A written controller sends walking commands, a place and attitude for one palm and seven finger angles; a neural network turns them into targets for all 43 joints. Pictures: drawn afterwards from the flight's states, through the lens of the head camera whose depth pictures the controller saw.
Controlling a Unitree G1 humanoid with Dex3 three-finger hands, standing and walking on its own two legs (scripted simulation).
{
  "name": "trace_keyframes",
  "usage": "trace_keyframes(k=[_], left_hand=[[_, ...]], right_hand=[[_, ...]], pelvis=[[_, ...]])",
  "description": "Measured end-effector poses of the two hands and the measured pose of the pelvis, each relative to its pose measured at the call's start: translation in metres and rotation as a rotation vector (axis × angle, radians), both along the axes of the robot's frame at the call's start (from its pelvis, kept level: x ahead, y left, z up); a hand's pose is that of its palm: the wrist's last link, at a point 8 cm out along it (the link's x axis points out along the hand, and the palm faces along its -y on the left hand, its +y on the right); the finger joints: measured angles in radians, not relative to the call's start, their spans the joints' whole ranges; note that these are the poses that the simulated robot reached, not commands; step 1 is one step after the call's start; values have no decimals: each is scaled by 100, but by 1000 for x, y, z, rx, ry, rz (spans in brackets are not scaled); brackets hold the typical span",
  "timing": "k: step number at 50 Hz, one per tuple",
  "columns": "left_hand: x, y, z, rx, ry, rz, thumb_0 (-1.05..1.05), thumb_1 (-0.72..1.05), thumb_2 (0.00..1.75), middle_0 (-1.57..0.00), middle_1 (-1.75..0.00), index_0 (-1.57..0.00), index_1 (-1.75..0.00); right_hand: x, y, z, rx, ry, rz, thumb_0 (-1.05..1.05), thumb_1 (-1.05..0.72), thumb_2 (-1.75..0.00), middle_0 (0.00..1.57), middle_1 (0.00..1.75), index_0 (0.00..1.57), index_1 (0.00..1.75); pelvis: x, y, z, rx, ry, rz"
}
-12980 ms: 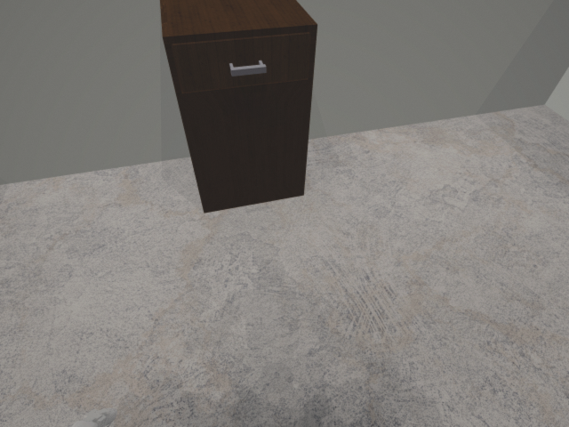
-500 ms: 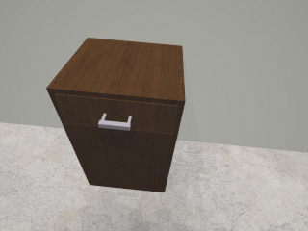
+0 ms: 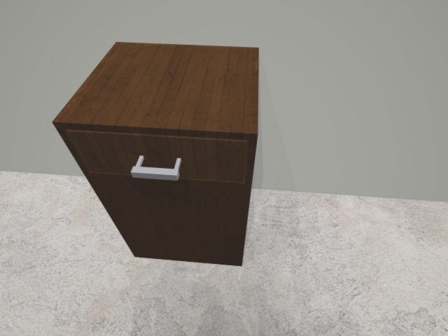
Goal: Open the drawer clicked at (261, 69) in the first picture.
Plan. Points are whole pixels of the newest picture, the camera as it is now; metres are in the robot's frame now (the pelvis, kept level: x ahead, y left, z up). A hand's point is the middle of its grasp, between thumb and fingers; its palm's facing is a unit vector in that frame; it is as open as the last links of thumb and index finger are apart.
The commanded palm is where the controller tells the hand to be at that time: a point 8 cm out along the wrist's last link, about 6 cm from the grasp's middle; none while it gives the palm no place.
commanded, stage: come to a stop and stand still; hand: left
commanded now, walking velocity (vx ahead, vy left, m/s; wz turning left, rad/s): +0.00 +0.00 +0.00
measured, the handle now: (157, 167) +0.52 +0.21 -0.06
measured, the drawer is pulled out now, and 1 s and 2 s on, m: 0.00 0.00 0.00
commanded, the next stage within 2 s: look again from close up in 0.24 s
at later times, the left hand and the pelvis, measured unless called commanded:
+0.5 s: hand out of the picture +0.00 +0.21 -0.17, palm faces +0.03 -0.97 -0.23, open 7.4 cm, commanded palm none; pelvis +0.01 +0.04 +0.00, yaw +0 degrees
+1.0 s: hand out of the picture +0.03 +0.19 -0.17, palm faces -0.03 -0.98 -0.21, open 7.3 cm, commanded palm +0.13 +0.25 -0.06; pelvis +0.04 +0.03 +0.00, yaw -1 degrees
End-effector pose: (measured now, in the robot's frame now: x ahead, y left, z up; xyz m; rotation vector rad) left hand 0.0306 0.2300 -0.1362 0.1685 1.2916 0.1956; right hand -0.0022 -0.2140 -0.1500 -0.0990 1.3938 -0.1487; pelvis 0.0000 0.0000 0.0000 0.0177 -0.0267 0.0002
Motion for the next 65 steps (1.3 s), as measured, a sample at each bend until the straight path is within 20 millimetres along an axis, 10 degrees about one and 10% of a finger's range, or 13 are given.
trace_keyframes(k=[18,29,49,55,60,65], left_hand=[[-48,5,-7,-55,115,-3,1,91,90,-20,-30,-20,-30],[-23,30,6,0,66,-12,1,91,90,-20,-30,-20,-30],[-6,11,-1,-45,102,-14,1,92,90,-20,-30,-20,-30],[93,38,75,270,-382,-240,5,92,89,-21,-32,-21,-32],[180,19,152,644,-751,-574,3,83,86,-21,-37,-21,-37],[185,-15,151,809,-808,-824,1,71,82,-21,-43,-21,-43]], right_hand=[[-5,25,2,7,-20,15,0,-91,-90,20,30,20,30],[8,44,-4,39,-45,30,1,-92,-90,20,30,20,30],[23,30,6,1,10,32,0,-91,-90,20,30,20,30],[77,-1,21,-107,-333,26,2,-93,-90,20,30,20,30],[154,-23,41,-136,-629,90,2,-92,-90,20,30,20,30],[215,-32,70,-116,-745,133,1,-91,-90,20,30,20,30]], pelvis=[[2,24,0,-26,9,7],[17,38,2,-7,4,-5],[36,29,6,-15,6,-4],[32,25,0,3,21,-2],[24,21,-10,6,80,-3],[22,10,-16,24,136,-52]])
